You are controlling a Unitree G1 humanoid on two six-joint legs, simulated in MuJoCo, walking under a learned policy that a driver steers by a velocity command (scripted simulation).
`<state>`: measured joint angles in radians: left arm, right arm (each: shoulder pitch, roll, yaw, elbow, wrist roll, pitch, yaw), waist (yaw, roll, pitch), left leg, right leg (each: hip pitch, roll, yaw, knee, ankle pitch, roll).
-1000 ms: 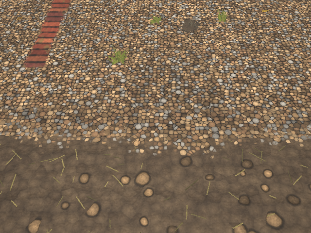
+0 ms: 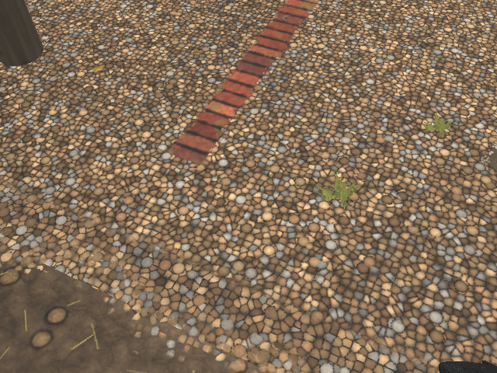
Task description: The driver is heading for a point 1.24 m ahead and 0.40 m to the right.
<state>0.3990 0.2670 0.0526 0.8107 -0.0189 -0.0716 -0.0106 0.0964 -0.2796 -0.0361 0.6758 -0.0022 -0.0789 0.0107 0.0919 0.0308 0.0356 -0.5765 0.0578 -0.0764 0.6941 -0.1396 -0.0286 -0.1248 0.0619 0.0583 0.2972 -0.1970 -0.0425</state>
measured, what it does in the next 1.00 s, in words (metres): walks ahead, turning right: left foot, then right foot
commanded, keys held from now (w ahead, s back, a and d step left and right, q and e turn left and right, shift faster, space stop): w+e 0.98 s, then w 0.02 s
